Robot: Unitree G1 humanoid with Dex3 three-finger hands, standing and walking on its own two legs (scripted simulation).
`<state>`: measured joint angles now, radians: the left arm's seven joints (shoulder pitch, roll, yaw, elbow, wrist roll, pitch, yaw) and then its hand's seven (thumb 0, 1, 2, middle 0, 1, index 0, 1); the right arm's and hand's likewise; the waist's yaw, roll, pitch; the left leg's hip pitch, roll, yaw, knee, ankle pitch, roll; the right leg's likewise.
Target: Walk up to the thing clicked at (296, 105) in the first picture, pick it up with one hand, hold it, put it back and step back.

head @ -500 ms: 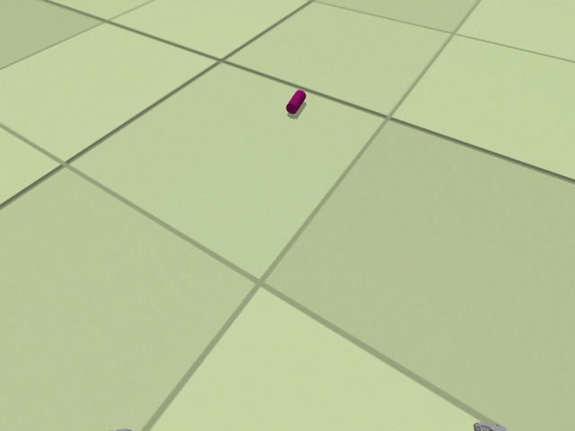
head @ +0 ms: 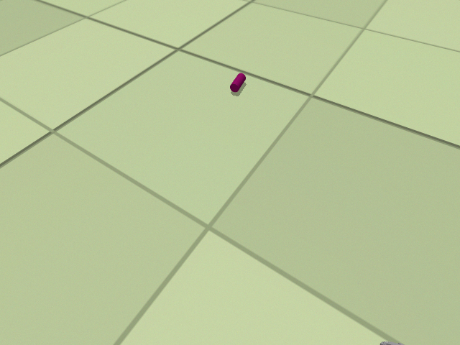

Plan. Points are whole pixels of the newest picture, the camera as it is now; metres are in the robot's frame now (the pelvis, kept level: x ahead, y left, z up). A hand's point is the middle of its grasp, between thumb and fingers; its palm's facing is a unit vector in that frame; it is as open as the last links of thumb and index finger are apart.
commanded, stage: stand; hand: left
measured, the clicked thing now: (238, 82) +1.92 -0.04 -0.75
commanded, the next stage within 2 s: walk up in 0.62 s
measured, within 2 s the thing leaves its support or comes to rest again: neither
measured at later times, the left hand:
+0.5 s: hand out of the picture +0.07 +0.25 -0.16, palm faces -0.02 -0.94 -0.34, open 7.4 cm
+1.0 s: hand out of the picture +0.12 +0.36 -0.17, palm faces +0.30 -0.89 -0.34, open 7.4 cm
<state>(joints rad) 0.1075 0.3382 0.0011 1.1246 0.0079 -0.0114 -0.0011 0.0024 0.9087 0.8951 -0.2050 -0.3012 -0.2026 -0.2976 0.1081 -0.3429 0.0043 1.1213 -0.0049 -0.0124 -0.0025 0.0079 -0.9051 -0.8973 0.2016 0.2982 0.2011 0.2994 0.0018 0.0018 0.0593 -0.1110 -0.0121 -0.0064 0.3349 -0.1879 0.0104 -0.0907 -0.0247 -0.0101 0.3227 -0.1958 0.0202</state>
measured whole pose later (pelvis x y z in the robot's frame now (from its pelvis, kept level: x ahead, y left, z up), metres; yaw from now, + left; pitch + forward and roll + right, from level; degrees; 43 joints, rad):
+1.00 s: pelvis +0.09 +0.03 -0.03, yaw +16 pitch -4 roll +2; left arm 0.13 0.51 0.15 0.92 0.06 0.05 -0.11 0.01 0.91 0.90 -0.20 -0.30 -0.20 -0.30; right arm 0.30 -0.51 -0.12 0.95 -0.02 -0.07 0.01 0.01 -0.90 -0.90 0.20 0.30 0.20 0.30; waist 0.01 -0.13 0.03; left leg -0.33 0.00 0.08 0.67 -0.27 0.02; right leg -0.19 -0.10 -0.05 0.99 -0.53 -0.02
